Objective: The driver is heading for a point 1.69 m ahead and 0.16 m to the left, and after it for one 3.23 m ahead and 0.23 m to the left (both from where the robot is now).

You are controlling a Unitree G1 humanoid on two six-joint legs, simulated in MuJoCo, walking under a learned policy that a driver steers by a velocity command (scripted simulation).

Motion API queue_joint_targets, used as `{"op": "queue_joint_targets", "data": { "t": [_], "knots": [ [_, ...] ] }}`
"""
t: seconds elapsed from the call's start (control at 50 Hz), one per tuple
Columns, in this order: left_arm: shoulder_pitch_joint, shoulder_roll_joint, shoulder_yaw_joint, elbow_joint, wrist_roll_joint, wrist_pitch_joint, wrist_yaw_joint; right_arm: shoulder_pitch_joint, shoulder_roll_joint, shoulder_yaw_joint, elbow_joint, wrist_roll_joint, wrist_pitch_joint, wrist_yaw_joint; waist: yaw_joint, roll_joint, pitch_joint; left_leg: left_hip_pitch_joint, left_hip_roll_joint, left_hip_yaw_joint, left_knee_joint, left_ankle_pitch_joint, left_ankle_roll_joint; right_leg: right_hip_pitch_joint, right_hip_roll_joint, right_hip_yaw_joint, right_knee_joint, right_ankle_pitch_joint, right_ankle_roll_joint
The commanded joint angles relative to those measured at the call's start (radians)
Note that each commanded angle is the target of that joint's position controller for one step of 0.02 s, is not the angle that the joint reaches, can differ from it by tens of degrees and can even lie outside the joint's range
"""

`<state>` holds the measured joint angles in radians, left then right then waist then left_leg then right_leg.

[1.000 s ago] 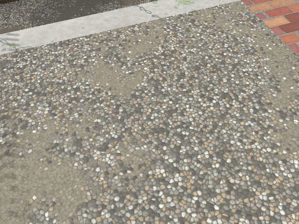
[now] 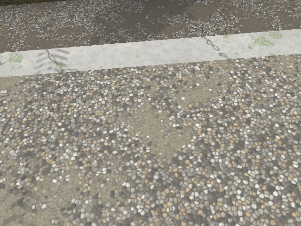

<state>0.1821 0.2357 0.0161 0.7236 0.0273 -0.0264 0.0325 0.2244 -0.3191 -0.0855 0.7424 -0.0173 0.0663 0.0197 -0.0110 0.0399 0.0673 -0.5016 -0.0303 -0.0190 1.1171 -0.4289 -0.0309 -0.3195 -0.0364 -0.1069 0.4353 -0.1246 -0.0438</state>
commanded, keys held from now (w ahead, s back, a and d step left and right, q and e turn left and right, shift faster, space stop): q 0.38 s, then no key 0.62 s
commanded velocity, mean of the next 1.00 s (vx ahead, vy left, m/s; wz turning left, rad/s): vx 0.02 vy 0.00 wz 0.35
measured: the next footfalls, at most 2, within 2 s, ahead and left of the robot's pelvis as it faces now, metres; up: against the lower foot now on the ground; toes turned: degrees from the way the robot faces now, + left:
left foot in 0.20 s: +0.00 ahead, +0.13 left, +0.00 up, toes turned +14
right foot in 0.66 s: +0.07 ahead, -0.07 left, +0.00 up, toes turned +20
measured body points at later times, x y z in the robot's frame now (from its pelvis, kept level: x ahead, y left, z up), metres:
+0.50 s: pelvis +0.00 +0.03 +0.00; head +0.02 +0.06 +0.45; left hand +0.02 +0.33 -0.12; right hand +0.20 -0.20 -0.09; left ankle -0.01 +0.11 -0.74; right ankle +0.04 -0.10 -0.69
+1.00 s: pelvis +0.00 +0.01 +0.00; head +0.01 +0.01 +0.45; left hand +0.04 +0.28 -0.11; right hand +0.17 -0.21 -0.13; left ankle -0.04 +0.12 -0.74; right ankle +0.03 -0.08 -0.74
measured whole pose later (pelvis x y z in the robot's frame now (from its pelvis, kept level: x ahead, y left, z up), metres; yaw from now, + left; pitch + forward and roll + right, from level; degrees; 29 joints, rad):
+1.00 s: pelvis +0.00 +0.01 +0.00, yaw +20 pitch -2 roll +0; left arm 0.18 0.23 0.01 0.79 0.01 0.01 0.01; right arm 0.22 -0.25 -0.02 0.84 -0.01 0.03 -0.01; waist -0.01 0.00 0.04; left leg -0.16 -0.05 -0.09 0.43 -0.24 0.01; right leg -0.18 0.03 -0.01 0.44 -0.23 -0.04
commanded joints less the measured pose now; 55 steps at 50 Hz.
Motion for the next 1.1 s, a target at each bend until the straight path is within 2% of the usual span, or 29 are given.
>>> {"op": "queue_joint_targets", "data": {
  "t": [0.02,0.06,0.14,0.18,0.2,0.22,0.24,0.26,0.28,0.3,0.32,0.34,0.38,0.5,0.58,0.62,0.64,0.66,0.68,0.7,0.72,0.74,0.78,0.8,0.86,0.88,0.92,0.98,1.1],
  "knots": [
    [0.003,0.139,0.041,-0.055,0.003,-0.001,0.002,0.065,-0.03,-0.001,-0.058,-0.004,0.016,0.014,-0.014,-0.194,-0.142,0.044,0.038,0.017,-0.091,0.044,0.0,0.091,-0.25,0.146,-0.154,0.195,-0.167],
    [-0.002,0.155,0.049,-0.056,0.006,0.007,-0.004,0.023,-0.022,0.008,-0.081,-0.001,0.019,0.024,-0.003,-0.209,-0.132,0.11,0.047,0.041,-0.209,0.047,0.013,0.056,-0.248,0.115,-0.16,0.065,-0.155],
    [0.03,0.201,0.069,-0.046,0.008,0.025,-0.015,-0.01,-0.038,0.011,-0.114,0.006,0.008,0.029,0.014,-0.21,-0.134,0.205,0.03,0.094,-0.389,0.019,0.048,0.063,-0.281,0.098,-0.105,0.007,-0.131],
    [0.039,0.206,0.076,-0.038,-0.002,0.039,-0.017,0.046,-0.04,0.009,-0.099,0.004,-0.01,0.026,-0.019,-0.149,-0.136,0.343,0.002,0.097,-0.596,0.118,0.079,0.003,-0.255,0.04,0.008,-0.03,-0.057],
    [0.084,0.177,0.074,-0.027,0.002,0.048,-0.022,0.071,-0.08,0.001,-0.093,-0.005,-0.023,0.015,-0.02,0.006,-0.106,0.385,0.084,-0.069,-0.772,0.137,0.102,-0.076,-0.195,-0.034,0.17,-0.146,0.018],
    [0.097,0.087,0.05,-0.09,0.0,0.059,-0.026,0.048,-0.231,-0.029,-0.134,-0.008,-0.03,0.004,0.014,0.311,-0.069,0.416,0.395,-0.519,-0.859,0.327,0.206,-0.331,-0.014,-0.095,0.412,-0.511,0.107],
    [-0.028,0.143,0.058,-0.109,0.008,0.075,-0.011,0.115,-0.249,-0.047,-0.121,-0.014,-0.025,-0.006,-0.076,0.172,-0.041,0.309,0.415,-0.505,-0.857,0.439,0.303,-0.337,0.012,0.072,0.567,-0.5,0.099],
    [-0.025,0.133,0.058,-0.108,-0.008,0.081,-0.013,0.079,-0.205,-0.033,-0.113,-0.012,-0.023,-0.014,-0.03,0.131,-0.026,0.278,0.349,-0.414,-0.844,0.423,0.297,-0.318,-0.001,0.121,0.614,-0.413,0.092],
    [0.004,0.137,0.061,-0.089,-0.018,0.076,-0.017,0.002,-0.162,-0.021,-0.122,-0.002,-0.02,-0.017,0.014,0.108,-0.013,0.257,0.273,-0.331,-0.846,0.378,0.257,-0.295,-0.009,0.138,0.603,-0.313,0.083],
    [0.032,0.151,0.067,-0.071,-0.011,0.068,-0.018,-0.055,-0.144,-0.016,-0.135,0.001,-0.021,-0.018,0.036,0.119,-0.034,0.276,0.216,-0.284,-0.833,0.393,0.229,-0.279,0.001,0.13,0.607,-0.255,0.079],
    [0.065,0.162,0.072,-0.05,0.003,0.066,-0.021,-0.071,-0.121,-0.01,-0.144,0.006,-0.024,-0.02,0.039,0.123,-0.066,0.296,0.189,-0.254,-0.815,0.475,0.231,-0.258,0.012,0.117,0.636,-0.229,0.081],
    [0.07,0.164,0.074,-0.046,0.005,0.066,-0.024,-0.056,-0.106,-0.005,-0.143,0.01,-0.027,-0.018,0.034,0.097,-0.098,0.321,0.186,-0.254,-0.801,0.533,0.236,-0.247,0.019,0.119,0.652,-0.228,0.084],
    [0.049,0.144,0.069,-0.055,-0.002,0.069,-0.027,-0.012,-0.115,-0.01,-0.131,0.014,-0.032,-0.014,0.018,0.064,-0.115,0.373,0.193,-0.279,-0.788,0.561,0.249,-0.265,0.022,0.129,0.624,-0.233,0.091],
    [0.007,0.118,0.052,-0.064,-0.011,0.077,-0.021,0.043,-0.108,-0.006,-0.11,-0.001,-0.035,-0.019,-0.026,0.094,-0.111,0.4,0.209,-0.327,-0.774,0.509,0.266,-0.184,0.03,0.126,0.413,-0.28,0.074],
    [0.028,0.115,0.046,-0.059,-0.025,0.07,-0.014,0.017,-0.114,-0.003,-0.1,-0.009,-0.031,-0.017,-0.017,0.097,-0.108,0.33,0.201,-0.354,-0.745,0.555,0.253,-0.029,0.06,0.107,0.259,-0.307,0.043],
    [0.077,0.098,0.04,-0.042,-0.026,0.062,-0.008,-0.016,-0.103,0.005,-0.094,0.001,-0.029,-0.02,0.022,0.075,-0.11,0.292,0.179,-0.358,-0.712,0.558,0.218,0.092,0.069,0.095,0.07,-0.208,0.025],
    [0.104,0.089,0.034,-0.032,-0.019,0.051,-0.003,-0.03,-0.086,0.013,-0.093,0.01,-0.031,-0.024,0.043,0.048,-0.111,0.236,0.154,-0.352,-0.692,0.489,0.176,0.195,0.049,0.114,-0.081,-0.083,0.013],
    [0.094,0.13,0.036,-0.04,0.0,0.038,0.005,-0.009,-0.038,0.028,-0.096,0.01,-0.038,-0.026,0.021,-0.055,-0.122,0.176,0.1,-0.314,-0.635,0.342,0.118,0.261,-0.084,0.255,-0.166,-0.071,-0.008],
    [0.014,0.211,0.045,-0.066,0.003,0.031,0.003,0.036,0.0,0.038,-0.098,0.016,-0.042,-0.024,-0.037,-0.212,-0.102,0.119,-0.05,-0.164,-0.57,0.119,0.075,0.23,-0.251,0.453,-0.2,0.08,-0.081],
    [0.006,0.179,0.04,-0.057,-0.004,0.03,-0.006,0.018,-0.052,0.026,-0.08,0.001,-0.033,-0.028,-0.006,-0.232,-0.097,0.218,-0.049,-0.098,-0.494,-0.041,0.062,0.105,-0.307,0.462,-0.18,0.146,-0.166],
    [-0.019,0.134,0.024,-0.058,-0.007,0.025,-0.013,0.016,-0.059,0.022,-0.069,0.002,-0.028,-0.024,-0.015,-0.201,-0.075,0.246,-0.035,-0.095,-0.463,-0.03,0.059,0.082,-0.267,0.418,-0.18,0.142,-0.172],
    [-0.04,0.12,0.017,-0.053,-0.009,0.023,-0.014,0.01,-0.044,0.025,-0.057,0.004,-0.027,-0.02,-0.02,-0.196,-0.057,0.255,-0.031,-0.09,-0.485,0.01,0.056,0.077,-0.217,0.363,-0.169,0.119,-0.144],
    [-0.044,0.13,0.017,-0.037,-0.014,0.023,-0.008,0.016,-0.022,0.033,-0.041,0.0,-0.029,-0.013,-0.025,-0.223,-0.064,0.282,-0.024,-0.062,-0.585,0.12,0.05,0.127,-0.142,0.282,-0.114,0.193,-0.094],
    [-0.028,0.141,0.02,-0.029,-0.015,0.024,-0.008,0.021,-0.01,0.04,-0.028,0.0,-0.033,-0.014,-0.022,-0.204,-0.081,0.309,-0.023,-0.052,-0.661,0.19,0.045,0.156,-0.123,0.258,-0.082,0.248,-0.08],
    [0.019,0.136,0.023,-0.019,-0.015,0.024,-0.015,-0.001,-0.049,0.043,-0.013,-0.009,-0.046,-0.026,0.019,-0.118,-0.112,0.398,0.065,-0.138,-0.724,0.402,0.037,0.138,-0.086,0.253,-0.057,0.108,-0.028],
    [0.037,0.121,0.021,-0.012,-0.023,0.026,-0.019,-0.009,-0.063,0.035,0.009,0.005,-0.045,-0.029,0.038,-0.041,-0.078,0.344,0.061,-0.144,-0.702,0.388,0.049,0.139,-0.047,0.226,-0.087,0.033,-0.016],
    [-0.002,0.123,0.022,0.005,-0.018,0.031,-0.015,-0.002,-0.028,0.045,0.029,0.007,-0.049,-0.03,0.009,-0.045,-0.053,0.299,0.059,-0.15,-0.738,0.334,0.053,0.164,-0.044,0.214,-0.075,-0.013,-0.012],
    [-0.003,0.117,0.021,0.027,-0.016,0.031,-0.017,-0.001,-0.033,0.046,0.063,0.003,-0.054,-0.038,0.015,-0.016,-0.057,0.303,0.064,-0.157,-0.757,0.336,0.057,0.173,-0.049,0.216,-0.075,-0.002,-0.018],
    [0.002,0.114,0.021,0.094,-0.015,0.027,-0.017,0.001,-0.036,0.05,0.131,0.005,-0.06,-0.043,0.014,-0.027,-0.044,0.31,0.075,-0.164,-0.782,0.31,0.063,0.167,-0.044,0.217,-0.101,-0.041,-0.013]
  ]
}}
